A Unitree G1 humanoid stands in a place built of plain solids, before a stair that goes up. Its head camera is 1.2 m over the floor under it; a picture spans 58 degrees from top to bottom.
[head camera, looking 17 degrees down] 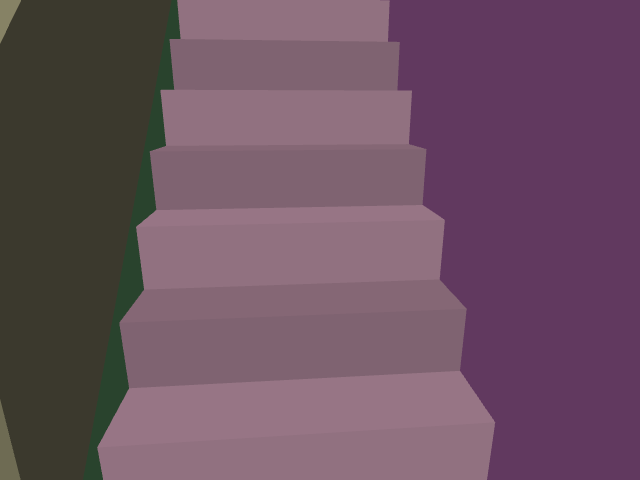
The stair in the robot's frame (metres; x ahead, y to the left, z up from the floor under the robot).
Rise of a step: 0.21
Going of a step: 0.23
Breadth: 0.99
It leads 5 degrees to the left of straight ahead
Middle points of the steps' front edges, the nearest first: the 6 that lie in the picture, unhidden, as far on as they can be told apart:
0.89 0.04 0.42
1.12 0.06 0.63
1.34 0.08 0.85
1.57 0.10 1.06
1.80 0.12 1.27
2.03 0.14 1.48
